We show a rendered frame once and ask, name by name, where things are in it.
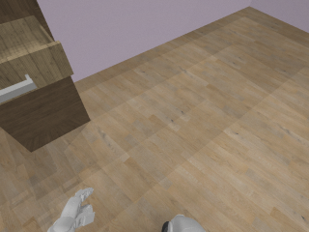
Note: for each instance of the right robot thigh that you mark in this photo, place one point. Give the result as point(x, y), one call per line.
point(184, 224)

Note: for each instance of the handle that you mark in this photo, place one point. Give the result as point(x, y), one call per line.
point(17, 89)

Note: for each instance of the cabinet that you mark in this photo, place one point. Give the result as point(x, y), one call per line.
point(41, 116)

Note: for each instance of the robot left hand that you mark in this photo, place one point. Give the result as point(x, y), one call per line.
point(83, 215)

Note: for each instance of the left robot forearm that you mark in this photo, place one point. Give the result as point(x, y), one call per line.
point(63, 224)

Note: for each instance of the drawer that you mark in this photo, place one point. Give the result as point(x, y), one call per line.
point(26, 48)

